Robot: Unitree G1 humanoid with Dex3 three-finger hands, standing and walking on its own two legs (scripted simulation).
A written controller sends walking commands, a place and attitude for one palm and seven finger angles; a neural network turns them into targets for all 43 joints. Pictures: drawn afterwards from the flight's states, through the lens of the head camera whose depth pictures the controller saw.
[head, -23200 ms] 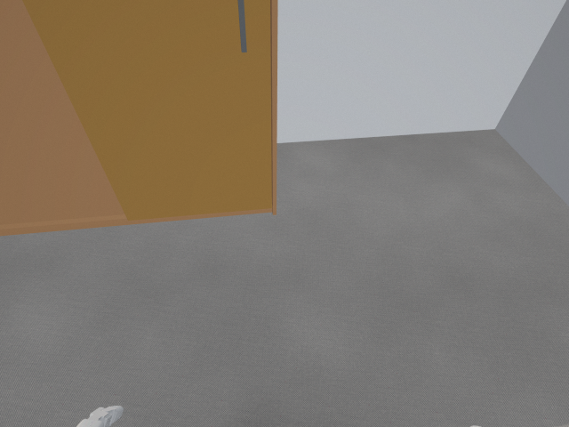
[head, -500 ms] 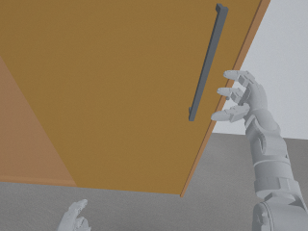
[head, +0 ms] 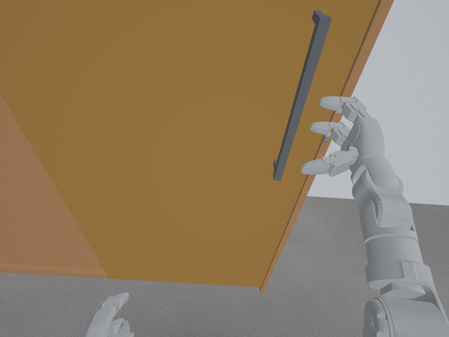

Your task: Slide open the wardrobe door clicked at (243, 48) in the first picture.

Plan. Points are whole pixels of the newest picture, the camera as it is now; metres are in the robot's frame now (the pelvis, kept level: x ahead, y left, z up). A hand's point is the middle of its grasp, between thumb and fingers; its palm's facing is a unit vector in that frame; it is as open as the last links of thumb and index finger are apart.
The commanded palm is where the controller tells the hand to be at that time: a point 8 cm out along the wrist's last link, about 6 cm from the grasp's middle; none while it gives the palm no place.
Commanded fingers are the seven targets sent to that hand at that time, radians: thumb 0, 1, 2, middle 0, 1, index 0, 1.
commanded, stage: move the hooked fingers beside the handle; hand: right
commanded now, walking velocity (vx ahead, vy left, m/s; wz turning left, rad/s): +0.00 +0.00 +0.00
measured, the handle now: (293, 111) +0.47 -0.10 +0.20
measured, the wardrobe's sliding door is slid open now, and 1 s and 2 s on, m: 0.00 0.00 0.00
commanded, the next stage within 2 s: feel for the door with the fingertips in 1.58 s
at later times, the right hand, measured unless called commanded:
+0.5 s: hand (318, 150) +0.40 -0.14 +0.17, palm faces +0.00 +1.00 +0.01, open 14.0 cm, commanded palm +0.37 -0.20 +0.18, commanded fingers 0.00 0.50 -0.30 0.30 1.20 0.30 1.20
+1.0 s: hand (325, 137) +0.41 -0.15 +0.19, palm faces +0.01 +1.00 -0.01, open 14.0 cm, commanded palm +0.39 -0.21 +0.18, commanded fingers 0.00 0.50 -0.30 0.30 1.20 0.30 1.20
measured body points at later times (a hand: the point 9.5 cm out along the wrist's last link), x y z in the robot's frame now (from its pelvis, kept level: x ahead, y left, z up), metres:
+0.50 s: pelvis -0.01 +0.01 +0.00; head -0.01 +0.03 +0.45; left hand +0.15 +0.24 -0.10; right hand +0.39 -0.19 +0.17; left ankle +0.02 +0.10 -0.74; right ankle -0.03 -0.09 -0.74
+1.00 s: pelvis -0.01 +0.01 +0.00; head -0.01 +0.02 +0.45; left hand +0.13 +0.25 -0.11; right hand +0.40 -0.20 +0.19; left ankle +0.02 +0.10 -0.74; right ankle -0.03 -0.09 -0.74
